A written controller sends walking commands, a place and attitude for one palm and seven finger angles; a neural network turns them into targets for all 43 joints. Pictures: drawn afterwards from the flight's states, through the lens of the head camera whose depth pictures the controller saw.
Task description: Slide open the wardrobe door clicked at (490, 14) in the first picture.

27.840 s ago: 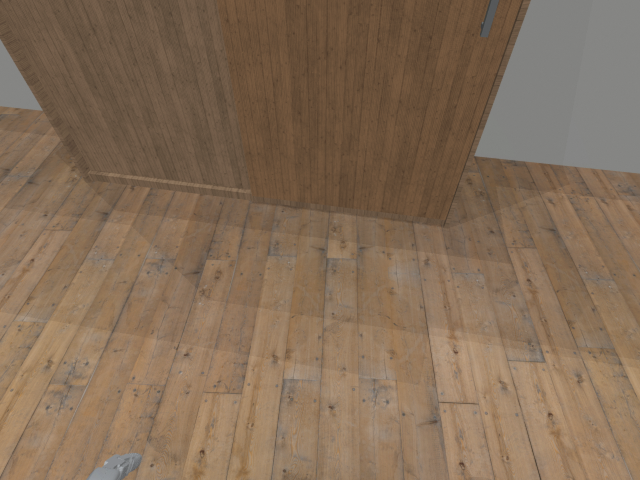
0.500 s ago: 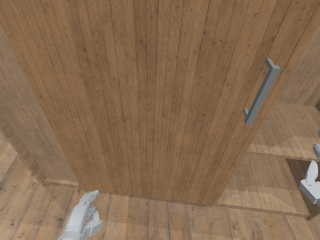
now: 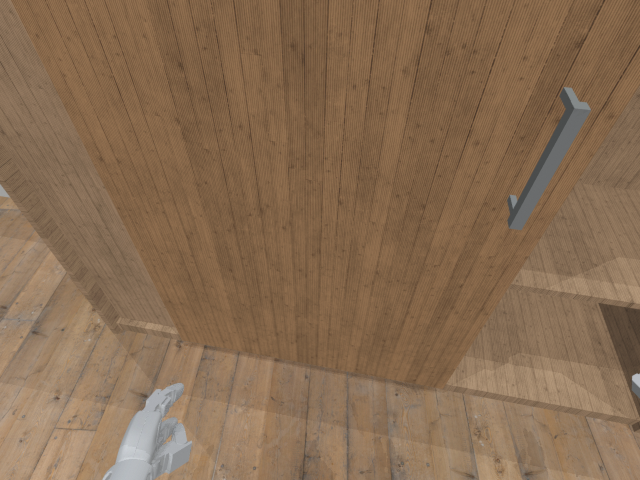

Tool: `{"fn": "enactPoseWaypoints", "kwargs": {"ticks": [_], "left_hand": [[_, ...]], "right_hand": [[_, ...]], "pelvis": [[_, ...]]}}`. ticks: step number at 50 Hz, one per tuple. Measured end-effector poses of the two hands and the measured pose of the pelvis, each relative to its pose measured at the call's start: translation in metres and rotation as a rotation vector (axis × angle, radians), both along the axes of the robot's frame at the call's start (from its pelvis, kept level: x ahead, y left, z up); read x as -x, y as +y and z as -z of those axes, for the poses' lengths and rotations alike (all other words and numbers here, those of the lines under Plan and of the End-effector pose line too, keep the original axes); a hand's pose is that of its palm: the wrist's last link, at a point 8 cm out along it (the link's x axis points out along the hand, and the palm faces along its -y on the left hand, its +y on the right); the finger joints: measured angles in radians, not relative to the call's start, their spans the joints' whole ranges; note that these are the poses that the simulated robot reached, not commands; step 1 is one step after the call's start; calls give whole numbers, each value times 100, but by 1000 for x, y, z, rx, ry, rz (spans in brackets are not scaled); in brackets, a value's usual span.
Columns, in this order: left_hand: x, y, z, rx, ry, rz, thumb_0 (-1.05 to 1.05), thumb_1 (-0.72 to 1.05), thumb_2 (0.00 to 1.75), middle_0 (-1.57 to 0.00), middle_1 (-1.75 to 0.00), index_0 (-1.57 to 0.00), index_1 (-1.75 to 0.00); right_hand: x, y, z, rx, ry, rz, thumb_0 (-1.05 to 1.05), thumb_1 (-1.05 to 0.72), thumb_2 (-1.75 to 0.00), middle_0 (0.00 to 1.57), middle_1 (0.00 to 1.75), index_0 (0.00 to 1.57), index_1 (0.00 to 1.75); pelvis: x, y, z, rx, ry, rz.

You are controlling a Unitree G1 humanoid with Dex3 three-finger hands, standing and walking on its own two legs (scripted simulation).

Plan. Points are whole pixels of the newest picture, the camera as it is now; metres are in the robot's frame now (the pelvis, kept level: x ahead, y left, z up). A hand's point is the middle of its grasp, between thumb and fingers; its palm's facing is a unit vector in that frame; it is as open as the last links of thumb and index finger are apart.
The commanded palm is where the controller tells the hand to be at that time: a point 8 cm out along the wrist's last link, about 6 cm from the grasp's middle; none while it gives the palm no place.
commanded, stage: step back with the hand held close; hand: right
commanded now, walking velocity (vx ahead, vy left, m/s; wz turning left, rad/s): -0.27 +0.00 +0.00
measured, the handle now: (539, 164) +0.51 -0.29 +0.15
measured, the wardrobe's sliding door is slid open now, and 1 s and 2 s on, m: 0.58 0.58 0.58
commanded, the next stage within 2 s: stop stepping back and stand still in 0.78 s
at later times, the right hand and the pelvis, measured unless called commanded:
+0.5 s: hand out of the picture +0.11 -0.32 +0.16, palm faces +0.51 +0.78 -0.35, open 7.4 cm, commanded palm +0.04 -0.34 +0.18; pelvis -0.08 -0.03 -0.01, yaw -4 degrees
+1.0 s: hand out of the picture +0.01 -0.33 +0.17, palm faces +0.32 +0.86 -0.39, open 7.4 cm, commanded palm -0.06 -0.38 +0.18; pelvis -0.21 -0.08 +0.00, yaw +2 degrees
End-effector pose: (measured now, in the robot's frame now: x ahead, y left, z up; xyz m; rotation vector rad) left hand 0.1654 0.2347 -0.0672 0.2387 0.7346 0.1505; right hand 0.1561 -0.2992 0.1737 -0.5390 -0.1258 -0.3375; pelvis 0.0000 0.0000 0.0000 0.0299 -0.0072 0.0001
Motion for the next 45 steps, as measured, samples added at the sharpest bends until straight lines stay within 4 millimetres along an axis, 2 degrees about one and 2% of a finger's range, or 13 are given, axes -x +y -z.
{"fn": "enactPoseWaypoints", "kwargs": {"ticks": [10, 19, 25, 29, 32, 34, 38, 42, 45], "left_hand": [[32, -24, -1, 0, -26, 45, 1, 90, 90, -20, -30, -21, -30], [49, -37, 3, -17, -21, 114, 1, 90, 90, -21, -30, -21, -30], [63, -45, -2, -71, -49, 101, 1, 90, 90, -21, -30, -21, -30], [74, -58, -14, -45, -94, 114, 1, 90, 90, -20, -30, -21, -30], [83, -68, -19, -11, -130, 129, 1, 90, 90, -20, -30, -21, -30], [90, -72, -15, 6, -147, 139, 1, 90, 90, -20, -30, -21, -30], [118, -78, -5, 1, -88, 126, 1, 90, 90, -21, -30, -21, -30], [150, -84, -2, -48, -39, 107, 1, 90, 90, -21, -30, -21, -30], [175, -88, -4, -50, -40, 73, 1, 90, 90, -21, -30, -21, -30]], "right_hand": [[40, -22, -7, 23, -87, 47, 2, -89, -90, 21, 31, 21, 30], [93, -33, -5, 27, -122, 86, 1, -89, -90, 21, 31, 21, 30], [93, -53, 6, -40, -226, 91, 1, -89, -90, 21, 31, 21, 30], [101, -57, -7, -15, -255, 50, 2, -89, -90, 21, 31, 21, 30], [120, -53, -16, 19, -257, 7, 2, -89, -90, 21, 31, 21, 30], [135, -50, -19, 60, -255, -18, 2, -89, -90, 21, 31, 20, 30], [155, -53, -19, 56, -278, -43, 1, -89, -90, 21, 31, 21, 30], [155, -72, -8, -11, -312, -23, 1, -89, -90, 21, 31, 21, 30], [155, -81, -2, -42, -294, -43, 1, -89, -90, 21, 31, 21, 30]], "pelvis": [[34, -12, 1, -17, 9, 43], [59, -18, 6, -41, -3, 64], [76, -33, 12, -67, -41, 67], [95, -36, 7, -76, -18, 81], [108, -39, 7, -69, 10, 64], [119, -41, 12, -42, 23, 38], [136, -51, 13, -39, -18, 5], [150, -64, 14, -35, -14, 2], [177, -73, 14, -13, -26, -20]]}}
